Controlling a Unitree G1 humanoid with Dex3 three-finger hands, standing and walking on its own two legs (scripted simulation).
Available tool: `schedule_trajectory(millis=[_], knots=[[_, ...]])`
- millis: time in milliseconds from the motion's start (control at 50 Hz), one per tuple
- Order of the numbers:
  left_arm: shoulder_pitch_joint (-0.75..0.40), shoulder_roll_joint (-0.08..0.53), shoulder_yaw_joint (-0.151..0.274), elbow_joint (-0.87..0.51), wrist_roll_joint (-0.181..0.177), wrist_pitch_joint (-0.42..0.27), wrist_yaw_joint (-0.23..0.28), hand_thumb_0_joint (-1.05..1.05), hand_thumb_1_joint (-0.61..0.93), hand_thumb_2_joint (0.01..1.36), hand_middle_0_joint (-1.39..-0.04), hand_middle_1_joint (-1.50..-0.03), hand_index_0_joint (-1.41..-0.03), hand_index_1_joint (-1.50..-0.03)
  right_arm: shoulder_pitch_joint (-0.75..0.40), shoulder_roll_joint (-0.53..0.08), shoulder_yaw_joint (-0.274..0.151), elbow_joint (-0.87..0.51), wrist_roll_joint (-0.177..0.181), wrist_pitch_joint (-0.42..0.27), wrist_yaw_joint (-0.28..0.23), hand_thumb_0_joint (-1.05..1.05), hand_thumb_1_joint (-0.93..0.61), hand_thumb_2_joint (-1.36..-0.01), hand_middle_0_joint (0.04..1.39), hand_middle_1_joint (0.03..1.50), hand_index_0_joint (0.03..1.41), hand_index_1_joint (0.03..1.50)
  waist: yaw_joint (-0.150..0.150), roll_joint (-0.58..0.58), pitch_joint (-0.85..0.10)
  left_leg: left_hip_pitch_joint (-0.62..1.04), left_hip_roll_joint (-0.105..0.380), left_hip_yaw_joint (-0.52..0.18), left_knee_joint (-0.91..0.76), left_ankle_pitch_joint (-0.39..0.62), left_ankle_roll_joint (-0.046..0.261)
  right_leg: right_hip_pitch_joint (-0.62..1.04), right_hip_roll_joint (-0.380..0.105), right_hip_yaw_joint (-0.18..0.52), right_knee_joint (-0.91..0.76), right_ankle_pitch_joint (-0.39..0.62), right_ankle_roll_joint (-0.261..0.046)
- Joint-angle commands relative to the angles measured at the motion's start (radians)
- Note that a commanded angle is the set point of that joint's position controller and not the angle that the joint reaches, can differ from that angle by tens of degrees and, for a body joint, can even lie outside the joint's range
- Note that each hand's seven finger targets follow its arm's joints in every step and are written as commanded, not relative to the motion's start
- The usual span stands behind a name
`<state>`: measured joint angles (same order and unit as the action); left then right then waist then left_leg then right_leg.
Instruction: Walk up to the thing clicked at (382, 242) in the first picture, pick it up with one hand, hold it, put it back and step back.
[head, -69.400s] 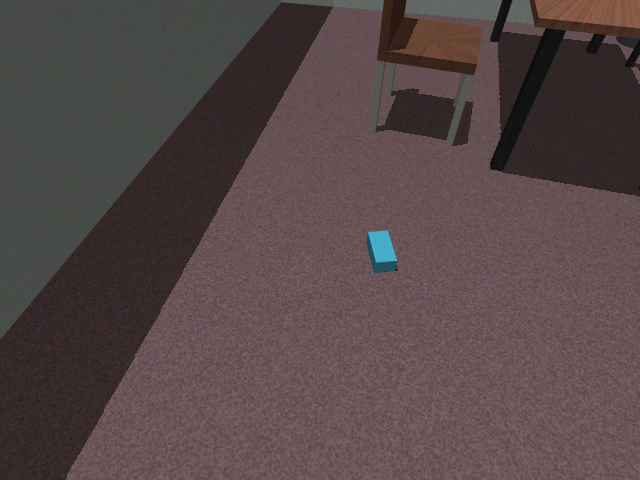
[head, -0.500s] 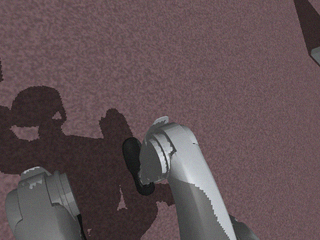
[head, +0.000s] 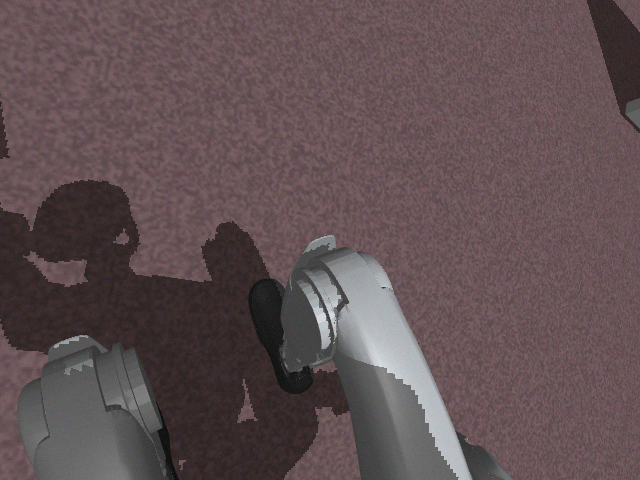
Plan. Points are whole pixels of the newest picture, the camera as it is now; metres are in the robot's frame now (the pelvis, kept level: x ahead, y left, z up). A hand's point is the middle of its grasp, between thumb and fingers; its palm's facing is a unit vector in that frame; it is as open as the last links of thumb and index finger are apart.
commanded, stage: crouch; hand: left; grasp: from above
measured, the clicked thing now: out of the picture +0.59 +0.26 -0.21
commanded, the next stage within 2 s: open in 1.86 s
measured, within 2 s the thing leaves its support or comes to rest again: neither
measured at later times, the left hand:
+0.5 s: hand out of the picture +0.58 +0.23 -0.17, palm faces -0.45 -0.01 -0.89, open 11.0 cm
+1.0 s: hand out of the picture +0.58 +0.24 -0.17, palm faces -0.46 -0.02 -0.89, open 11.0 cm
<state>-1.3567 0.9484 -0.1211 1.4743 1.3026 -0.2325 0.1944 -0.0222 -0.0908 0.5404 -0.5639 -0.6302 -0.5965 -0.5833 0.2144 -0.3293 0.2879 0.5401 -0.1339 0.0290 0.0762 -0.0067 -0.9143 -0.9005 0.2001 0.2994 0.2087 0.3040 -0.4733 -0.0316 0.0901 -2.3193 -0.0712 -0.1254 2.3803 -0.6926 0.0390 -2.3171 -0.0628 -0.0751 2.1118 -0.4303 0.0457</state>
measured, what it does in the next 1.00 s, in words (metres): stands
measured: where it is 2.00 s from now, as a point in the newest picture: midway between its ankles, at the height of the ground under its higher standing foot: (225, 410)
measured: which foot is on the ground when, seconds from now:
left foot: down 0.00-1.00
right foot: down 0.00-1.00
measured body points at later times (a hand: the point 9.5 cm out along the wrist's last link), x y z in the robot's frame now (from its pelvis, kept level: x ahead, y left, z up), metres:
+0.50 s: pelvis +0.00 +0.00 +0.00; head +0.29 +0.09 +0.33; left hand +0.60 +0.23 -0.12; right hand +0.00 -0.27 -0.05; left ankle +0.07 +0.10 -0.31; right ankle +0.17 -0.14 -0.31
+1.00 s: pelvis +0.00 +0.00 +0.00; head +0.29 +0.09 +0.33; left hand +0.60 +0.24 -0.11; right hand +0.00 -0.26 -0.05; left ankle +0.07 +0.10 -0.31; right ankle +0.17 -0.14 -0.31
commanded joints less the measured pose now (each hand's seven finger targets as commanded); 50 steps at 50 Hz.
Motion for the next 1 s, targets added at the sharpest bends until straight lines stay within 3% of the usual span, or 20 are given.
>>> schedule_trajectory(millis=[0, 140, 220, 240, 300, 360, 380, 520, 580, 620, 640, 700, 780, 900, 980], knots=[[-0.468, 0.172, 0.03, -0.233, -0.027, -0.008, 0.04, 0.0, 0.477, 0.793, -0.847, -0.738, -0.86, -0.726, 0.239, -0.311, -0.098, 0.026, -0.006, 0.026, -0.019, 0.0, -0.915, -0.905, 0.201, 0.301, 0.2, 0.3, -0.063, 0.57, -0.769, 0.547, 0.038, 0.031, -0.31, 0.279, -0.044, 0.49, 0.04, -0.092, -0.104, 0.093, -0.085], [-0.476, 0.199, 0.04, -0.232, -0.033, -0.024, 0.024, 0.0, 0.485, 0.793, -0.859, -0.723, -0.87, -0.713, 0.242, -0.318, -0.092, 0.025, -0.003, 0.042, -0.034, 0.0, -0.916, -0.905, 0.2, 0.3, 0.2, 0.3, -0.059, 0.553, -0.77, 0.523, 0.036, 0.03, -0.312, 0.256, -0.041, 0.485, 0.039, -0.093, -0.11, 0.075, -0.086], [-0.478, 0.183, 0.028, -0.242, -0.03, -0.033, 0.021, 0.0, 0.487, 0.827, -0.894, -0.684, -0.886, -0.693, 0.239, -0.315, -0.091, 0.025, -0.005, 0.046, -0.039, 0.0, -0.91, -0.903, 0.2, 0.3, 0.2, 0.3, -0.068, 0.557, -0.752, 0.532, 0.036, 0.028, -0.307, 0.251, -0.041, 0.475, 0.037, -0.093, -0.112, 0.072, -0.085], [-0.478, 0.191, 0.033, -0.245, -0.028, -0.033, 0.024, 0.0, 0.431, 0.815, -0.83, -0.662, -0.827, -0.666, 0.24, -0.318, -0.087, 0.027, -0.005, 0.049, -0.04, 0.0, -0.897, -0.898, 0.201, 0.3, 0.2, 0.3, -0.063, 0.561, -0.754, 0.54, 0.036, 0.024, -0.312, 0.267, -0.045, 0.476, 0.034, -0.094, -0.111, 0.083, -0.084], [-0.458, 0.176, 0.02, -0.211, -0.03, -0.04, 0.023, 0.0, 0.426, 0.732, -0.808, -0.693, -0.825, -0.677, 0.236, -0.315, -0.086, 0.025, -0.005, 0.049, -0.042, 0.0, -0.908, -0.901, 0.201, 0.3, 0.2, 0.3, -0.07, 0.538, -0.725, 0.51, 0.036, 0.027, -0.306, 0.242, -0.039, 0.468, 0.038, -0.095, -0.112, 0.062, -0.085], [-0.497, 0.199, 0.034, -0.258, -0.029, -0.041, 0.03, 0.0, 0.438, 0.725, -0.834, -0.651, -0.843, -0.643, 0.237, -0.318, -0.085, 0.018, -0.004, 0.049, -0.044, 0.0, -0.908, -0.901, 0.201, 0.3, 0.2, 0.3, -0.065, 0.581, -0.771, 0.55, 0.037, 0.02, -0.314, 0.272, -0.046, 0.471, 0.032, -0.095, -0.103, 0.086, -0.085], [-0.511, 0.216, 0.042, -0.274, -0.028, -0.038, 0.035, 0.0, 0.437, 0.705, -0.824, -0.651, -0.838, -0.637, 0.23, -0.319, -0.086, 0.022, -0.002, 0.052, -0.044, 0.0, -0.906, -0.9, 0.201, 0.3, 0.2, 0.3, -0.05, 0.613, -0.803, 0.588, 0.04, 0.016, -0.322, 0.291, -0.05, 0.466, 0.033, -0.095, -0.092, 0.095, -0.085], [-0.464, 0.167, 0.023, -0.213, -0.031, -0.025, 0.041, 0.0, 0.426, 0.724, -0.82, -0.652, -0.83, -0.642, 0.236, -0.321, -0.09, 0.027, -0.003, 0.047, -0.042, 0.0, -0.907, -0.9, 0.201, 0.3, 0.2, 0.3, -0.071, 0.564, -0.725, 0.541, 0.038, 0.02, -0.303, 0.278, -0.046, 0.437, 0.033, -0.097, -0.105, 0.087, -0.087], [-0.512, 0.212, 0.04, -0.277, -0.023, -0.026, 0.038, 0.0, 0.409, 0.709, -0.814, -0.638, -0.822, -0.631, 0.238, -0.316, -0.091, 0.023, -0.001, 0.047, -0.041, 0.0, -0.908, -0.901, 0.201, 0.3, 0.2, 0.3, -0.06, 0.6, -0.795, 0.56, 0.036, 0.027, -0.313, 0.272, -0.044, 0.473, 0.035, -0.093, -0.102, 0.087, -0.085], [-0.491, 0.206, 0.042, -0.262, -0.028, -0.023, 0.036, 0.0, 0.413, 0.699, -0.81, -0.639, -0.821, -0.628, 0.241, -0.314, -0.091, 0.016, -0.002, 0.047, -0.038, 0.0, -0.908, -0.9, 0.201, 0.3, 0.2, 0.3, -0.058, 0.588, -0.791, 0.562, 0.035, 0.031, -0.312, 0.288, -0.044, 0.491, 0.034, -0.09, -0.106, 0.098, -0.086], [-0.501, 0.198, 0.038, -0.27, -0.034, -0.024, 0.036, 0.0, 0.42, 0.768, -0.844, -0.637, -0.838, -0.645, 0.238, -0.31, -0.09, 0.013, 0.0, 0.049, -0.038, 0.0, -0.907, -0.901, 0.201, 0.3, 0.2, 0.3, -0.062, 0.596, -0.812, 0.561, 0.035, 0.034, -0.315, 0.282, -0.042, 0.499, 0.038, -0.091, -0.102, 0.099, -0.085], [-0.464, 0.169, 0.023, -0.221, -0.041, -0.024, 0.031, 0.0, 0.422, 0.7, -0.816, -0.639, -0.828, -0.627, 0.236, -0.309, -0.088, 0.024, -0.001, 0.051, -0.041, 0.0, -0.906, -0.899, 0.201, 0.3, 0.2, 0.3, -0.073, 0.55, -0.743, 0.516, 0.035, 0.03, -0.313, 0.246, -0.037, 0.474, 0.039, -0.095, -0.115, 0.074, -0.083], [-0.49, 0.215, 0.039, -0.256, -0.025, -0.024, 0.025, 0.0, 0.397, 0.691, -0.806, -0.623, -0.815, -0.615, 0.244, -0.314, -0.094, 0.022, 0.003, 0.053, -0.043, 0.0, -0.908, -0.9, 0.201, 0.3, 0.2, 0.3, -0.054, 0.583, -0.797, 0.563, 0.036, 0.032, -0.309, 0.303, -0.043, 0.489, 0.036, -0.088, -0.106, 0.109, -0.087], [-0.469, 0.199, 0.036, -0.237, -0.041, -0.026, 0.017, 0.0, 0.425, 0.692, -0.831, -0.619, -0.838, -0.612, 0.234, -0.311, -0.089, 0.013, 0.0, 0.059, -0.046, 0.0, -0.909, -0.901, 0.201, 0.3, 0.2, 0.3, -0.063, 0.549, -0.738, 0.519, 0.034, 0.034, -0.308, 0.253, -0.038, 0.476, 0.039, -0.089, -0.121, 0.071, -0.088], [-0.469, 0.202, 0.037, -0.25, -0.032, -0.03, 0.007, 0.0, 0.4, 0.69, -0.816, -0.606, -0.82, -0.602, 0.24, -0.313, -0.092, 0.011, 0.001, 0.06, -0.048, 0.0, -0.91, -0.901, 0.201, 0.3, 0.2, 0.3, -0.062, 0.562, -0.749, 0.551, 0.035, 0.029, -0.306, 0.286, -0.044, 0.476, 0.034, -0.087, -0.116, 0.092, -0.089]])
